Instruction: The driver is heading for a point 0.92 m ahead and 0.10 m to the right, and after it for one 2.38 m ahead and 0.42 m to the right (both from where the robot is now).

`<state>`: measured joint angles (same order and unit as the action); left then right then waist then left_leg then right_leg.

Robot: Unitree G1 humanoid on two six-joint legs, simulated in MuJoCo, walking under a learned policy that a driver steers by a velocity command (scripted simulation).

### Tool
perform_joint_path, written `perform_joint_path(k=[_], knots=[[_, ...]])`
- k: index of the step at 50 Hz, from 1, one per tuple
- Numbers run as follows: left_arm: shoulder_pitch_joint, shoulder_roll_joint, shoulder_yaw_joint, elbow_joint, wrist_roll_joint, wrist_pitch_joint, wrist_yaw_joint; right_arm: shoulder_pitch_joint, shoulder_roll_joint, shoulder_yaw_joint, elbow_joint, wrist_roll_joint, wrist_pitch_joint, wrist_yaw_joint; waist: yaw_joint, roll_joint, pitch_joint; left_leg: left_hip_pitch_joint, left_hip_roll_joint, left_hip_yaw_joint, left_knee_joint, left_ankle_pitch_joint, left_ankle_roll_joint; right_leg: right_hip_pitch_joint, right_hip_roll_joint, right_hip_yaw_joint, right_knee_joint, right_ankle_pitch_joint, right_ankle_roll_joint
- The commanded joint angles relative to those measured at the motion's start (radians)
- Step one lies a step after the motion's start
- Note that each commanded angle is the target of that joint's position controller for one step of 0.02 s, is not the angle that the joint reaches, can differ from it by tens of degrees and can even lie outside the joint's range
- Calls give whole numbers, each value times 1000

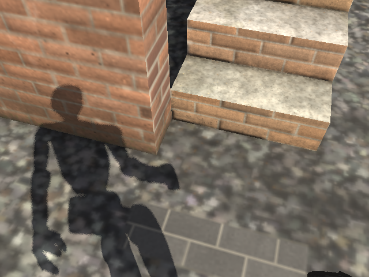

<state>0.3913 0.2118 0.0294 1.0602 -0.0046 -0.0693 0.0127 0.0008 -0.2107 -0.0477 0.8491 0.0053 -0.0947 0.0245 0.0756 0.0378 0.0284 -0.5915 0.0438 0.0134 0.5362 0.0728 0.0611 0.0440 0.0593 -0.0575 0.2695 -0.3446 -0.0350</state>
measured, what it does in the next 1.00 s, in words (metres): walks ahead: left foot, then right foot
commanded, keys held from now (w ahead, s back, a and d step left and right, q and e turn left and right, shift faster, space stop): no key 0.84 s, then w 0.16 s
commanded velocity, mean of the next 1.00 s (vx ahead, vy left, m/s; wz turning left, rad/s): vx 0.07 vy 0.00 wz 0.00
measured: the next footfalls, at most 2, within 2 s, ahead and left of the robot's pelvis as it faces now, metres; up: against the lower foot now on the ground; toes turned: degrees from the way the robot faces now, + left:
left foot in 0.04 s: +0.24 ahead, +0.11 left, +0.00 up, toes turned +4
right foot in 0.36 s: +0.14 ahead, -0.13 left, +0.00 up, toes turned -1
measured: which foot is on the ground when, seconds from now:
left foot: up 0.00-0.02, down 0.04-1.00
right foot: down 0.00-0.06, up 0.08-0.34, down 0.36-1.00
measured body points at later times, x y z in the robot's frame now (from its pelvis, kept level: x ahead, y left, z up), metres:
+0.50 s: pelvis +0.10 +0.00 +0.00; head +0.10 -0.01 +0.45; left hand +0.12 +0.26 -0.14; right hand +0.19 -0.24 -0.14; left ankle +0.17 +0.10 -0.73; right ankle +0.10 -0.12 -0.73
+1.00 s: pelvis +0.16 +0.00 +0.00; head +0.16 +0.00 +0.45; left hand +0.15 +0.24 -0.16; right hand +0.22 -0.25 -0.15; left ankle +0.17 +0.10 -0.73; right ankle +0.10 -0.12 -0.73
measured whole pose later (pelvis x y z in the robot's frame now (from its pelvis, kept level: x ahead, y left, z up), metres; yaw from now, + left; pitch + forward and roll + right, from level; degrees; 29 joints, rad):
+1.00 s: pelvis +0.16 +0.00 +0.00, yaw +0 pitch -1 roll +0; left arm 0.33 0.19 0.05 1.09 -0.02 -0.04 0.03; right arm 0.21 -0.20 -0.04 1.08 0.02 -0.03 -0.02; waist 0.01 -0.01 0.00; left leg -0.32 0.00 0.05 0.67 -0.38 0.07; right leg -0.15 -0.02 -0.02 0.56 -0.40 -0.02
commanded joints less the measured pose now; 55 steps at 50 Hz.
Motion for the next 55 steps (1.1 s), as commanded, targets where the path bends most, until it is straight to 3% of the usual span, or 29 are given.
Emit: perform_joint_path(k=[1,2,3,4,5,6,7,8,11,15,17,18,19,20,22,25,27,33,37,42,43,44,46,48,49,51,53,54,55], knots=[[-52,165,31,-42,-5,4,8,173,-145,-44,9,-13,-17,3,-151,-116,-96,286,-56,21,-101,57,52,-17,-218,78,239,892,-68],[-24,149,25,-51,7,2,5,266,-206,-59,35,-28,-21,-3,-167,-44,-195,509,34,-46,-60,454,85,-120,-154,46,430,718,-29],[116,53,-4,-31,23,-6,-4,333,-242,-55,42,-56,-9,-10,-120,151,-354,872,297,-309,26,856,251,-429,-39,24,790,113,30],[195,29,-14,7,2,-10,-14,360,-166,-30,52,-36,0,-5,-115,206,-505,933,397,-494,-35,835,344,-501,5,146,959,-363,49],[137,114,10,2,-18,-2,-17,289,-146,-23,35,-13,9,1,-111,109,-428,792,345,-440,-93,538,301,-528,-49,183,1011,-342,50],[25,127,17,-30,-25,13,-9,173,-127,-16,11,-4,16,-3,-95,41,-274,626,294,-357,-152,302,246,-573,-88,139,986,-283,57],[-35,117,22,-41,-18,32,4,99,-105,-4,2,-11,18,-5,-73,-8,-173,459,251,-294,-214,142,210,-554,-119,124,920,-229,64],[-38,105,26,-43,-8,53,16,47,-98,0,-3,-20,20,-8,-41,9,-130,320,214,-240,-260,18,177,-476,-145,123,834,-178,67],[-1,52,20,-26,7,80,36,39,-111,-6,15,-46,29,-15,-17,83,-113,171,146,-145,-312,-110,164,-324,-122,72,632,-108,70],[-34,72,26,-24,14,91,37,49,-125,-7,33,-20,43,-35,-19,88,-130,156,146,-165,-339,-468,137,-229,-109,50,421,60,49],[-39,69,28,-15,27,92,30,61,-112,-3,48,-6,56,-43,-10,77,-82,99,116,-152,-342,-651,77,-172,-93,25,319,109,23],[-42,69,26,-17,36,91,28,88,-97,2,64,-5,60,-45,-11,52,-45,92,95,-143,-329,-699,33,-179,-114,50,244,115,3],[-50,95,25,-27,37,87,30,107,-97,1,70,-5,63,-46,-31,0,-1,109,62,-116,-263,-660,-2,-232,-172,116,147,45,-27],[-86,148,36,-15,21,81,31,156,-86,-4,74,-1,68,-52,-93,-145,36,219,-13,-26,-224,-540,-29,-405,-172,136,100,-177,-47],[-140,94,25,-19,21,57,29,157,-86,-5,87,-13,69,-61,-105,-203,39,399,-26,1,-126,-359,-37,-533,-169,153,-1,-269,-17],[-154,86,26,-18,12,33,28,185,-86,-7,118,-24,73,-62,-106,-137,28,410,-12,-8,-123,-307,-18,-482,-150,127,34,-148,13],[-112,80,24,-5,8,30,29,175,-84,-7,127,-15,73,-59,-84,-78,26,371,-5,-18,-137,-316,-7,-421,-134,107,70,-64,9],[-73,76,21,8,6,32,27,180,-77,-5,155,-8,68,-53,-67,-38,-34,399,0,-16,-102,-144,-7,-328,-122,81,130,134,2],[-69,69,18,11,4,38,25,193,-81,-4,174,-4,74,-56,-69,-32,-42,414,2,-16,-82,-83,-5,-307,-114,69,147,203,4],[-70,59,16,15,4,46,24,195,-84,-5,190,-2,82,-61,-72,-38,-31,422,3,-17,-71,-58,-5,-300,-108,61,150,234,7],[-47,53,15,28,3,48,24,211,-75,-3,203,-2,85,-61,-70,-43,-50,429,-11,-1,-65,-162,-4,-288,-101,54,140,131,1],[-39,67,21,33,-4,51,25,215,-80,-7,209,5,87,-62,-70,-61,-29,406,-37,23,-40,-345,1,-306,-97,59,132,-32,-18],[-38,99,33,19,-15,48,28,189,-90,-13,199,12,81,-61,-61,-98,67,271,-57,35,1,-632,11,-345,-146,142,82,-329,-79],[25,142,47,24,-27,23,27,121,-57,-7,166,20,47,-51,-29,-177,136,109,-67,64,134,-559,10,-275,-286,344,-29,-435,-157],[22,168,56,25,-28,10,26,100,-45,-4,153,23,28,-41,-31,-219,165,44,-48,57,197,-487,21,-239,-368,447,-60,-403,-198],[6,143,53,16,-21,-11,20,88,-53,-8,139,25,2,-24,-48,-201,161,4,-10,24,226,-503,44,-193,-405,462,-31,-202,-205],[-89,136,50,-13,-23,-6,13,179,-54,-15,174,25,-4,-20,-119,-170,115,220,-40,68,20,-422,51,-254,-312,289,83,110,-127],[-117,138,50,-26,-21,0,12,257,-80,-30,208,17,2,-22,-146,-147,64,396,-66,67,-29,-279,43,-320,-244,205,169,263,-79],[-132,123,46,-44,-13,-1,16,336,-152,-53,225,5,9,-27,-160,-19,5,522,24,-71,-77,-89,63,-388,-143,80,385,369,-14]])
Keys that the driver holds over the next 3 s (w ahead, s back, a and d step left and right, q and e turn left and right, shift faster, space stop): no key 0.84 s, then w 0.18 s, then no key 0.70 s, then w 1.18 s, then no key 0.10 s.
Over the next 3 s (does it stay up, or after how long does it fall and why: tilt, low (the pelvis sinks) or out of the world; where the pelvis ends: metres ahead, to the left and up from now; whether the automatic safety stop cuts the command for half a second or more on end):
stays up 0.72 -0.10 -0.01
